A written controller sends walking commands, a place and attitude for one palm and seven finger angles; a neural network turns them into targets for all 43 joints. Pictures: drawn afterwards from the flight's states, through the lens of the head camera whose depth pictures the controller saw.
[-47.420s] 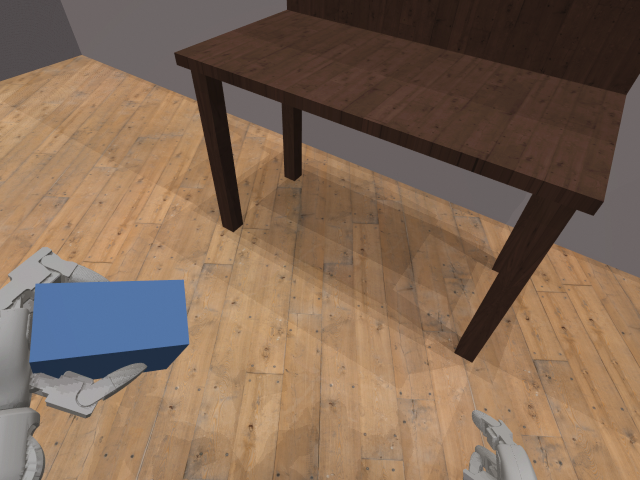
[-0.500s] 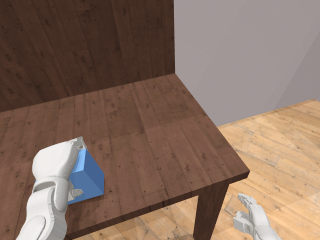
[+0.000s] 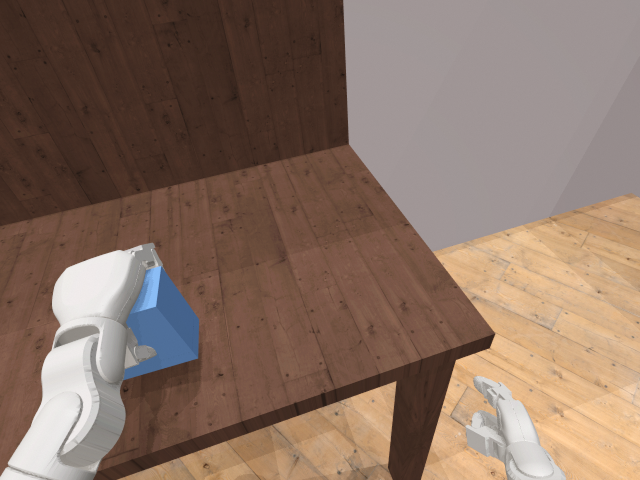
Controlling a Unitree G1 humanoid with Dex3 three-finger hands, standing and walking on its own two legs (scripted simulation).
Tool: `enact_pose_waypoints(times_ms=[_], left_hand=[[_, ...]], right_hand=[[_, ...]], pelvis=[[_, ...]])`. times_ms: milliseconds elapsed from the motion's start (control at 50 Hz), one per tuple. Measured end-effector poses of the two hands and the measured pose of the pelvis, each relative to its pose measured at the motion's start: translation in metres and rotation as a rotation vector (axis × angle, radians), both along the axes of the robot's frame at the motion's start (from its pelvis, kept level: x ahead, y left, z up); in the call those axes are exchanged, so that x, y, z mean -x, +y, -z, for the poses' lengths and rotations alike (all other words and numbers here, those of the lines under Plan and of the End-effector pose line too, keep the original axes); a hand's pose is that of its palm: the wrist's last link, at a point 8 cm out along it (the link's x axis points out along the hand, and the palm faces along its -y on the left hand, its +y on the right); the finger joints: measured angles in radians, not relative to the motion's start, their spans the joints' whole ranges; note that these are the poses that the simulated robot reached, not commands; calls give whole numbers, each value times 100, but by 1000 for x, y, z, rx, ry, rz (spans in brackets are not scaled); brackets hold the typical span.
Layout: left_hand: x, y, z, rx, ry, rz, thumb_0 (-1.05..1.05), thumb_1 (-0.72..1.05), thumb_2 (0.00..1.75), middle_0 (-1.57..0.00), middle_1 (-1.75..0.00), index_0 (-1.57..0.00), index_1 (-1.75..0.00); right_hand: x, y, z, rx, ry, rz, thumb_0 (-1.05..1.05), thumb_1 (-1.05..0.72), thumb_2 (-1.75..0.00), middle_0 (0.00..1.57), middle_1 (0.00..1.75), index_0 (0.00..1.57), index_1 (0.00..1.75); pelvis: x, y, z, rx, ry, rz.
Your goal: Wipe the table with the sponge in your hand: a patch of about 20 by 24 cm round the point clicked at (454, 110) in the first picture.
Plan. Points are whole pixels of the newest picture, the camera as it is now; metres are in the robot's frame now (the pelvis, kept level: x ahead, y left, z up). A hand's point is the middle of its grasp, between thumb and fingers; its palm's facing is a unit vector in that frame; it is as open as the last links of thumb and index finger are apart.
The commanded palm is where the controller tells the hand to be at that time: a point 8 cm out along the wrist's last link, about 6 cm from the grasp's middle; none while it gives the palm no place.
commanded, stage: lift the sponge slowly off the table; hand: left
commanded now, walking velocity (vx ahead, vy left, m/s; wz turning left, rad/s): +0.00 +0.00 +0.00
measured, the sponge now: (145, 334) +0.24 +0.28 +0.08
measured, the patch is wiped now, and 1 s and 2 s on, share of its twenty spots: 1.00 1.00 1.00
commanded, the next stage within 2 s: bring the sponge back beside the body in 0.78 s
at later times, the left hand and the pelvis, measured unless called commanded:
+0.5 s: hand (108, 293) +0.24 +0.28 +0.16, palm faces +0.20 -0.14 -0.97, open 10.3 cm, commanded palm +0.19 +0.27 +0.24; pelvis +0.00 +0.01 +0.00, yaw +0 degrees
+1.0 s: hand (113, 284) +0.24 +0.28 +0.17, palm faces +0.23 -0.18 -0.96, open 10.3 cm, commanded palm +0.19 +0.28 +0.25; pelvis +0.00 +0.01 +0.00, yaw +0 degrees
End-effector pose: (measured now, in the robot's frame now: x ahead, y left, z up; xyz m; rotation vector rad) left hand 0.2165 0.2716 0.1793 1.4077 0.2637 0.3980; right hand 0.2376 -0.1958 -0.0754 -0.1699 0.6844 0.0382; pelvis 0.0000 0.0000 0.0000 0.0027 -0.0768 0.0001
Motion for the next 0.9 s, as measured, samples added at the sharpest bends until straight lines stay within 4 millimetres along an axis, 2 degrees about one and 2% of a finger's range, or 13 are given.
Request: enact_pose_waypoints(times_ms=[120, 260, 420, 600, 740, 900], left_hand=[[-4, 3, -10, 8, -28, -8, 0, -53, 106, -70, -132, -73, -131], [5, 4, -18, 25, -53, -5, 0, -53, 106, -70, -132, -73, -131], [7, 17, -23, 18, -58, -32, 0, -53, 106, -70, -132, -73, -131], [6, 0, -41, 40, -133, 49, 0, -53, 106, -70, -132, -73, -131], [-2, 1, -53, 44, -174, 36, 0, -53, 106, -70, -132, -73, -131], [-2, 9, -45, 71, -138, -19, 0, -53, 106, -70, -132, -73, -131]], right_hand=[[0, 0, -1, -6, -2, 3, 1, -91, -90, 20, 30, 19, 29], [0, 0, -1, -4, -3, 3, 1, -91, -90, 20, 30, 20, 30], [0, 2, -1, 15, -4, 6, 1, -91, -90, 20, 30, 19, 30], [3, 7, -1, 3, -9, 18, 1, -91, -90, 20, 30, 16, 28], [4, 9, -3, -12, -11, 20, 1, -91, -90, 20, 30, 15, 27], [3, 5, -4, -13, -17, 9, 1, -91, -90, 20, 30, 17, 29]], pelvis=[[-1, 1, 0, -1, 6, 5], [-2, 4, 1, 0, 7, 6], [2, 6, 1, 1, 3, 0], [4, 11, 0, 0, -2, 2], [5, 9, 0, -2, 4, 9], [5, 7, 1, -1, 14, 8]])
